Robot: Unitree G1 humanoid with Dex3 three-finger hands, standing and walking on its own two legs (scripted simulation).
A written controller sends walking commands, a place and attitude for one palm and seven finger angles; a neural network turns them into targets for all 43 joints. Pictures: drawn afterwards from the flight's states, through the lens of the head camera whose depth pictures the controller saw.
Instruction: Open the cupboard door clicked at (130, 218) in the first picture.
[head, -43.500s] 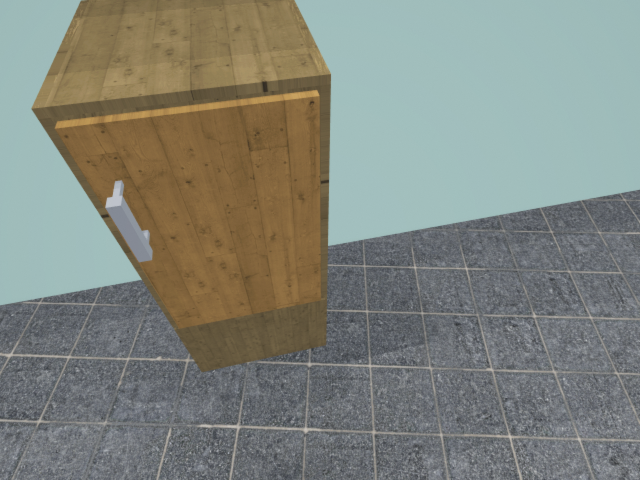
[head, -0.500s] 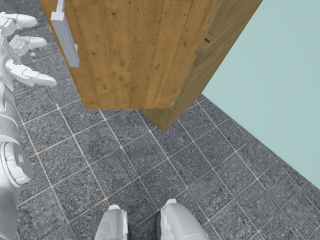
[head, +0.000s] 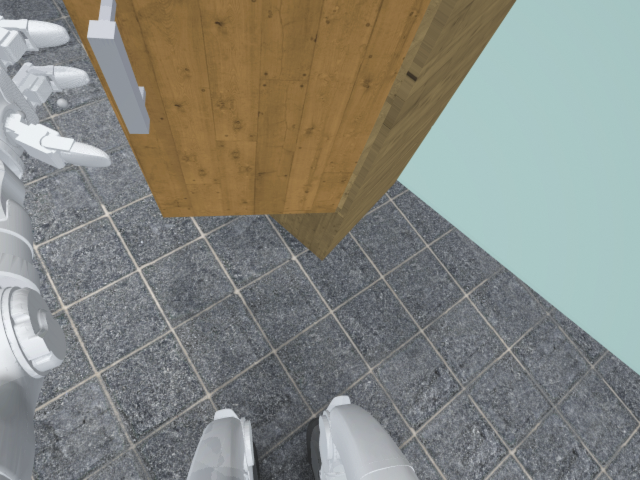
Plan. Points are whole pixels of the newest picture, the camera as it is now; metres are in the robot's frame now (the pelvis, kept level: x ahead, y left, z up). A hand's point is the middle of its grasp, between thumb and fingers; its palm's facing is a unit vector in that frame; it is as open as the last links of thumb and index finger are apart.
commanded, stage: slide the fingers in behind the handle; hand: left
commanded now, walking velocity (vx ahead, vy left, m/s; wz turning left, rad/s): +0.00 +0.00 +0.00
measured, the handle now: (125, 70) +0.57 +0.18 +0.08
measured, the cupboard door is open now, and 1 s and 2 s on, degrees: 47 46 46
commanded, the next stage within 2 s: close the thumb around the handle in 1.26 s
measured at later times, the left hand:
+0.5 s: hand (96, 113) +0.51 +0.20 +0.07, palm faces +0.01 -1.00 -0.02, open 14.3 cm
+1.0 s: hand (140, 106) +0.52 +0.16 +0.07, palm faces +0.02 -1.00 +0.00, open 14.0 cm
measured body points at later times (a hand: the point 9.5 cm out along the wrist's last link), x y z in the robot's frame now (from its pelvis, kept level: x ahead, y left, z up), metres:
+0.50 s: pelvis +0.00 -0.01 +0.00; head +0.15 +0.03 +0.42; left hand +0.51 +0.26 +0.07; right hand +0.01 -0.27 -0.10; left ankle +0.00 +0.07 -0.65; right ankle +0.02 -0.13 -0.65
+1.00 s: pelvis +0.00 -0.02 +0.00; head +0.14 +0.00 +0.42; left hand +0.52 +0.21 +0.07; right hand -0.01 -0.28 -0.11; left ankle +0.00 +0.07 -0.65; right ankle +0.02 -0.13 -0.65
